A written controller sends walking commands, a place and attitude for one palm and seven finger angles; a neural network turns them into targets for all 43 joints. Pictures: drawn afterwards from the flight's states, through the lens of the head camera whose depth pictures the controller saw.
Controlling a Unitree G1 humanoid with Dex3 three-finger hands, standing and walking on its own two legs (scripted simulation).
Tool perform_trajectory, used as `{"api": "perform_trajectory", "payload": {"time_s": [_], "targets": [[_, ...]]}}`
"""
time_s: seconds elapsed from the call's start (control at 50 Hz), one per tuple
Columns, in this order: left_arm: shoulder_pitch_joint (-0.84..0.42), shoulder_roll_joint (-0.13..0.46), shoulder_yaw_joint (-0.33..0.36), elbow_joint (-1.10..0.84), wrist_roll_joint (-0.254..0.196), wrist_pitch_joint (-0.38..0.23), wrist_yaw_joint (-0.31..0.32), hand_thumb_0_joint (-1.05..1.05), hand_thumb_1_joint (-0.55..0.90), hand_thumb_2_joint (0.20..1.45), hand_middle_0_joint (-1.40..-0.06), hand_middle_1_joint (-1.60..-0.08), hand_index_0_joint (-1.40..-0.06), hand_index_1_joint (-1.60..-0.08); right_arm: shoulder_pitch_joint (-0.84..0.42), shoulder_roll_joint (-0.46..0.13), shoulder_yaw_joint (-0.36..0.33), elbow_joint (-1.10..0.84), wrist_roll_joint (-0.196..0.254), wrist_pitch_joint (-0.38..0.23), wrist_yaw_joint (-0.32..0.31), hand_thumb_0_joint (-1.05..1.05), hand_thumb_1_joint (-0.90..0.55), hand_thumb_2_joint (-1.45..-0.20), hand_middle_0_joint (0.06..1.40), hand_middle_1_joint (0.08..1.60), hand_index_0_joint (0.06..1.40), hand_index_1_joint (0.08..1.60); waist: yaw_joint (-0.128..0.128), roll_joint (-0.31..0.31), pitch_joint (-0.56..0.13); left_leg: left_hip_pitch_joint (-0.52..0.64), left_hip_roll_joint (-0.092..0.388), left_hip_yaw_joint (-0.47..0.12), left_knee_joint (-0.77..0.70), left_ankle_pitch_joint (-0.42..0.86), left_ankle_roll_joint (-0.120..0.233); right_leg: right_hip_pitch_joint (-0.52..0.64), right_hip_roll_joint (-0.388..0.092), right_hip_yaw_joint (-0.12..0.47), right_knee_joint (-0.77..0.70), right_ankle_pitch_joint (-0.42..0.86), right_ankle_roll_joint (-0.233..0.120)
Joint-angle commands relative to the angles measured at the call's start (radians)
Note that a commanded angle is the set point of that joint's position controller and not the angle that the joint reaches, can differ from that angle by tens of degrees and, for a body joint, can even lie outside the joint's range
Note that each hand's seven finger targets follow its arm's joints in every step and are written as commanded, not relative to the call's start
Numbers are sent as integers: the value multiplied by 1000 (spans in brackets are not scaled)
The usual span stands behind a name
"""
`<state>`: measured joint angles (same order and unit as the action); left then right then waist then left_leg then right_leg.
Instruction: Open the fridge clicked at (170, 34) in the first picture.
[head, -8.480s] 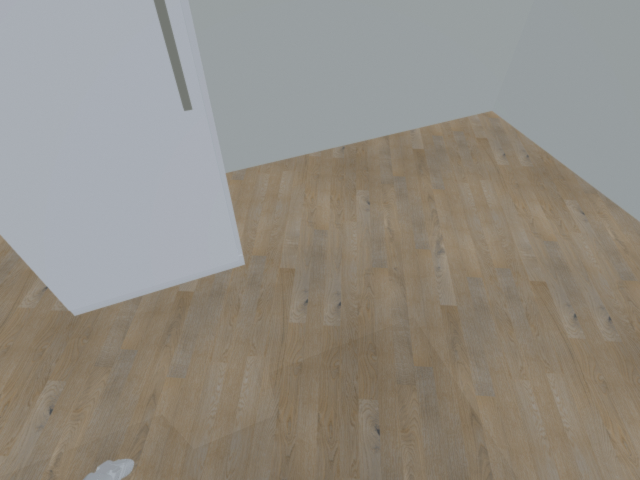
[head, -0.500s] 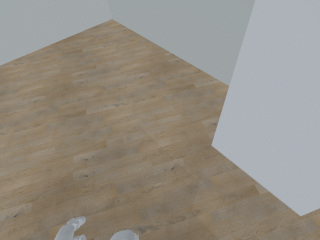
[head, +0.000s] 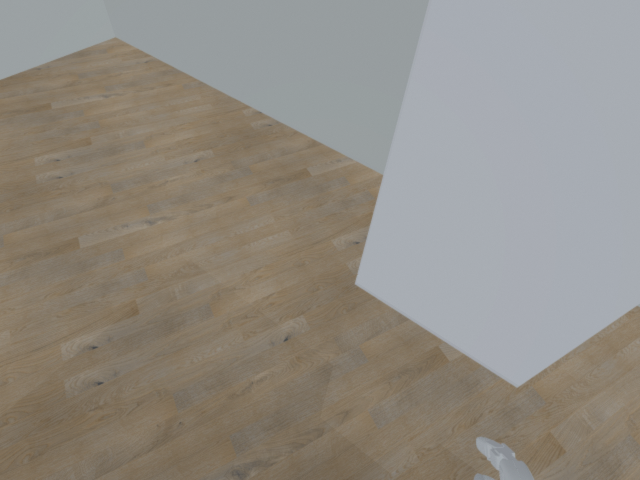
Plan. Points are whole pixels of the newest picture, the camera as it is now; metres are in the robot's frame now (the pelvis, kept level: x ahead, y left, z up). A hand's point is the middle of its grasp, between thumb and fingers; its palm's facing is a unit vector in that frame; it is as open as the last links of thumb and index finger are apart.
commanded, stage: turn to face it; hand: right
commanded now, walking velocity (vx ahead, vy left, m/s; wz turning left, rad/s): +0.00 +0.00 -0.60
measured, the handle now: out of the picture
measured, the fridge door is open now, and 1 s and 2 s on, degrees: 0 0 0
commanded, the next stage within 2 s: take the last steps up to it in 0.68 s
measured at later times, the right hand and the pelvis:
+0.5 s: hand out of the picture -0.07 -0.27 -0.18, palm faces +0.33 +0.91 -0.26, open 7.4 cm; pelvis -0.02 -0.05 +0.00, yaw -16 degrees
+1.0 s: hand out of the picture -0.02 -0.23 -0.15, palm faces +0.41 +0.88 -0.23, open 7.4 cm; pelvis -0.02 -0.04 +0.01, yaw -24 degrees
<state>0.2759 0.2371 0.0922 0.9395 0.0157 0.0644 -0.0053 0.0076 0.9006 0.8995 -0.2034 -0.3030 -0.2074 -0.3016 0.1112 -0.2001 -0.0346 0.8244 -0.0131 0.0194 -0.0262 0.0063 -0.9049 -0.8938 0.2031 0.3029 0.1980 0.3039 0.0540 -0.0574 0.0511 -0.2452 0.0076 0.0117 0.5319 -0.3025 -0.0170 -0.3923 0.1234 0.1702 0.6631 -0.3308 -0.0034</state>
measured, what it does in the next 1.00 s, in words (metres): steps on the spot, turning right: right foot, then left foot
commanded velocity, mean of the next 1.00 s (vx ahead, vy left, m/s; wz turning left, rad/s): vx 0.07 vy -0.01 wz -0.32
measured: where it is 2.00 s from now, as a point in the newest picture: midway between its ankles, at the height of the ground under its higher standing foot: outside the picture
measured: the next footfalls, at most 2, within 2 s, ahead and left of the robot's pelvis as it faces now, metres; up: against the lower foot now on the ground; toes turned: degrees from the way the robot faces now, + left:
right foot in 0.40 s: +0.00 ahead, -0.15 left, +0.00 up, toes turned -19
left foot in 0.94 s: +0.05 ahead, +0.06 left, +0.00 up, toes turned -20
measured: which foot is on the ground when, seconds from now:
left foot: down 0.00-0.40, up 0.42-0.92, down 0.94-1.00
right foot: up 0.00-0.38, down 0.40-0.94, up 0.96-1.00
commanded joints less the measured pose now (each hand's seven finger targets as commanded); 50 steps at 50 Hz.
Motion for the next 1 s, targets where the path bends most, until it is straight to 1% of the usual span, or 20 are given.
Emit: {"api": "perform_trajectory", "payload": {"time_s": [0.0,0.04,0.06,0.26,0.3,0.34,0.36,0.38,0.4,0.44,0.46,0.52,0.76,0.86,0.88,0.9,0.92,0.94,0.96,0.98], "targets": [[-32,110,35,-105,10,-11,-7,0,900,900,-200,-300,-200,-300,29,-213,-62,-70,0,-17,-21,0,-900,-900,200,300,200,300,-34,245,-48,44,399,-291,-277,130,159,-201,-91,-56,498,-175,44],[-21,96,28,-74,11,-4,-22,0,900,900,-200,-300,-200,-300,-9,-160,-45,-65,-2,-26,-13,0,-900,-900,200,300,200,300,-7,205,18,20,303,-109,-233,230,123,-204,-124,-102,579,-56,64],[-11,91,24,-71,9,-2,-25,0,900,900,-200,-300,-200,-300,5,-158,-43,-61,-3,-30,-13,0,-900,-900,200,300,200,300,-9,225,6,41,293,-69,-221,268,118,-206,-128,-117,587,-37,72],[-185,67,-12,-104,-5,-15,-27,0,900,900,-200,-300,-200,-300,186,-236,-65,18,-19,-17,-7,0,-900,-900,200,300,200,300,-102,319,-47,169,334,38,-108,567,130,-53,-130,-248,155,-133,70],[-164,65,-17,-101,-7,-25,-22,0,900,900,-200,-300,-200,-300,191,-242,-68,31,-19,-13,-6,0,-900,-900,200,300,200,300,-93,311,-79,185,331,58,-49,614,110,24,-110,-276,20,-99,56],[-76,102,-9,-84,-3,-37,-18,0,900,900,-200,-300,-200,-300,167,-244,-72,33,-6,-7,-3,0,-900,-900,200,300,200,300,-34,250,-123,103,309,122,86,529,44,217,-119,-273,-221,114,37],[-26,195,11,-78,5,-49,-15,0,900,900,-200,-300,-200,-300,185,-203,-65,13,2,-3,3,0,-900,-900,200,300,200,300,-8,35,-189,-94,242,167,278,294,-19,434,-278,-95,-275,349,-24],[34,299,34,-73,3,-51,-10,0,900,900,-200,-300,-200,-300,165,-126,-40,-24,4,-2,10,0,-900,-900,200,300,200,300,23,-264,-204,-341,126,153,480,-358,-79,525,-540,216,-274,801,-172],[87,304,30,-44,-3,-47,0,0,900,900,-200,-300,-200,-300,96,-145,-31,-30,-4,14,-7,0,-900,-900,200,300,200,300,50,-206,-220,-298,129,43,569,-406,-62,442,-563,186,-259,797,-224],[-6,233,13,-60,6,-49,21,0,900,900,-200,-300,-200,-300,47,-140,-39,-1,1,9,-2,0,-900,-900,200,300,200,300,21,-153,-102,-333,127,3,636,-278,-62,335,-465,121,-267,735,-211],[-70,197,-3,-74,8,-51,22,0,900,900,-200,-300,-200,-300,69,-139,-42,23,0,10,4,0,-900,-900,200,300,200,300,-16,-119,-62,-303,128,2,636,-204,-63,280,-418,58,-285,691,-182],[-112,168,-15,-86,2,-61,22,0,900,900,-200,-300,-200,-300,140,-135,-40,63,-2,15,12,0,-900,-900,200,300,200,300,-49,-83,-78,-251,110,18,595,-115,-73,273,-360,-15,-312,645,-155],[-33,137,-9,-35,10,-52,26,0,900,900,-200,-300,-200,-300,63,-90,-29,50,1,14,1,0,-900,-900,200,300,200,300,-24,-71,-55,-163,59,8,325,-144,-60,251,-364,127,-358,432,-186],[-15,111,-14,2,9,-57,23,0,900,900,-200,-300,-200,-300,161,-56,-19,98,-5,-15,11,0,-900,-900,200,300,200,300,-63,-58,-67,66,11,50,2,-58,-29,134,-304,160,-363,-9,-155],[-15,91,-16,8,4,-60,21,0,900,900,-200,-300,-200,-300,207,-65,-21,118,-7,-26,11,0,-900,-900,200,300,200,300,-84,-14,-56,191,25,46,-128,-2,-23,41,-264,128,-315,-103,-123],[7,45,-23,13,-2,-64,16,0,900,900,-200,-300,-200,-300,243,-117,-31,134,-17,-39,7,0,-900,-900,200,300,200,300,-99,118,-44,337,138,-89,-239,-112,15,-122,-182,53,-164,-172,-72],[-10,-14,-38,-20,-7,-71,12,0,900,900,-200,-300,-200,-300,307,-194,-52,139,-27,-42,0,0,-900,-900,200,300,200,300,-129,351,-16,376,387,-408,-384,-344,113,-302,-55,-126,88,-228,-13],[-80,63,-17,-46,12,-65,4,0,900,900,-200,-300,-200,-300,328,-217,-53,132,-11,-41,-2,0,-900,-900,200,300,200,300,-151,267,45,221,474,-489,-453,-475,177,-333,-105,-108,240,-226,-8],[-106,66,-12,-43,17,-58,-6,0,900,900,-200,-300,-200,-300,301,-196,-55,137,-9,-52,-5,0,-900,-900,200,300,200,300,-133,275,102,113,440,-509,-488,-520,172,-325,-133,-89,324,-149,-11],[-70,62,-8,-21,17,-56,-12,0,900,900,-200,-300,-200,-300,256,-152,-44,138,-9,-59,-4,0,-900,-900,200,300,200,300,-92,235,135,71,397,-410,-478,-455,149,-318,-152,-92,370,-71,-11]]}}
